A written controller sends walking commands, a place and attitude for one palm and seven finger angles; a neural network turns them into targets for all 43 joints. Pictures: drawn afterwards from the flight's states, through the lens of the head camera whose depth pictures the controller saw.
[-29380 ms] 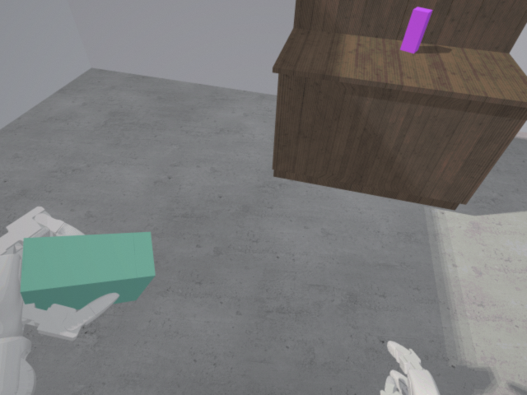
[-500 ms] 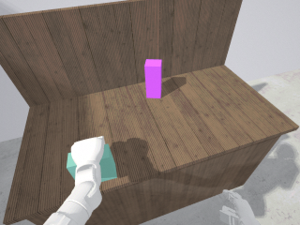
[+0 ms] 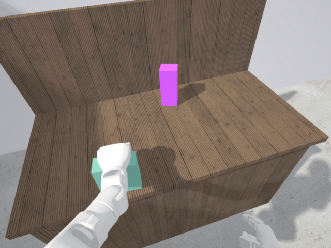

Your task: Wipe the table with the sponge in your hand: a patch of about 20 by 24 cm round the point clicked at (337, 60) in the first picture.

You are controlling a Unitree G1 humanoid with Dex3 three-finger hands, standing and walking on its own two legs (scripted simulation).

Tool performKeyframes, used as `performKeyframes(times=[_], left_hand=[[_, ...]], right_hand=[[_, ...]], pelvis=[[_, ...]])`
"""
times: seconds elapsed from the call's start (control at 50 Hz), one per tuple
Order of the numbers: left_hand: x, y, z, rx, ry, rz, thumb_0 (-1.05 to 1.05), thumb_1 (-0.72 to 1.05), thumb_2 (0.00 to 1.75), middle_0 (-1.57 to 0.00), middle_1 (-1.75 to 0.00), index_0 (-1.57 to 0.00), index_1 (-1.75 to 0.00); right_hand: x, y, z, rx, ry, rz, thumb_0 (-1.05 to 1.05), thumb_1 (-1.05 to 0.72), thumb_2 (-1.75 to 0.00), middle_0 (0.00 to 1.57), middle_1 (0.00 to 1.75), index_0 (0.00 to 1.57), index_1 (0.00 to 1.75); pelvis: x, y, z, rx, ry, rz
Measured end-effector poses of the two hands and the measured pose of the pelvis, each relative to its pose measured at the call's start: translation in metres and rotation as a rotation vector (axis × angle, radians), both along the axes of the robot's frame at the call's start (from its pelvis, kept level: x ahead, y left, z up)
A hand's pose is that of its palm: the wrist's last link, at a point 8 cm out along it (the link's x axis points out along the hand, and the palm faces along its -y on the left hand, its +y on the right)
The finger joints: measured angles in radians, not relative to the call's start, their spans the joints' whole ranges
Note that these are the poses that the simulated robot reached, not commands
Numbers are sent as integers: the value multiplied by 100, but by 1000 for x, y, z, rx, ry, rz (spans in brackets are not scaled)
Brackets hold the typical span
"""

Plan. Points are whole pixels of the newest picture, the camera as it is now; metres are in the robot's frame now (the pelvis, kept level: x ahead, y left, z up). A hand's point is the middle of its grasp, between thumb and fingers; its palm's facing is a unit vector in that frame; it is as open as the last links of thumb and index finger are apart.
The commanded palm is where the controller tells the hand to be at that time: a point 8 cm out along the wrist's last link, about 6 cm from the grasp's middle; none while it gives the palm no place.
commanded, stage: slide across to the third lane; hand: left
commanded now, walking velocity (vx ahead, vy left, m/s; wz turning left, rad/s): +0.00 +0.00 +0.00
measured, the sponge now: (119, 177) +0.32 +0.18 -0.05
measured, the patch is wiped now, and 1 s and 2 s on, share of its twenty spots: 0.80 0.90 1.00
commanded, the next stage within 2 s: wipe forward along the third lane in 0.12 s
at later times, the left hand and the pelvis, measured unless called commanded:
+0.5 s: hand (122, 163) +0.35 +0.18 -0.01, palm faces -0.13 -0.03 -0.99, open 9.4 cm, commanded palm +0.34 +0.16 +0.03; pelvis -0.01 -0.01 +0.00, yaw +0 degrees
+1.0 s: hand (123, 148) +0.40 +0.19 -0.01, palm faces -0.12 -0.01 -0.99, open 9.4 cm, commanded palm +0.40 +0.19 +0.03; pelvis -0.02 -0.01 -0.02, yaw -2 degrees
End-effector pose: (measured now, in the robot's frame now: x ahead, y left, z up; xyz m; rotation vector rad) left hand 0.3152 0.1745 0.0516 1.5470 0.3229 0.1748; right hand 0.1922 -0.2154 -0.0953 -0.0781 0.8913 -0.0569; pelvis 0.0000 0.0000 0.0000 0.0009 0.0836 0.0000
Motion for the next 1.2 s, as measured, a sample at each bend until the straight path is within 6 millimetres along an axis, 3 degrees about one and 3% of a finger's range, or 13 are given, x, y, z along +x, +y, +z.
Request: performKeyframes(times=[0.3,0.5,1.0,1.2], left_hand=[[5,-6,-3,-3,8,5,1,-45,109,-78,-140,-79,-142],[21,-4,-5,-2,36,15,0,-50,113,-82,-137,-83,-138],[74,6,-2,18,26,49,0,-53,116,-83,-137,-85,-137],[98,16,-1,19,21,50,0,-54,116,-83,-137,-85,-137]], right_hand=[[-17,-18,-4,-24,38,-40,1,-91,-89,20,30,20,30],[-32,-26,-12,-61,66,-65,1,-91,-89,20,30,20,30],[-134,-52,-43,-111,239,-204,1,-91,-89,20,30,20,30],[-151,-48,-44,-124,273,-221,1,-91,-89,20,30,20,30]], pelvis=[[-1,-7,1,3,8,-10],[-7,-9,-3,2,42,-8],[-21,-8,-18,-10,142,-32],[-17,0,-21,-20,180,-37]])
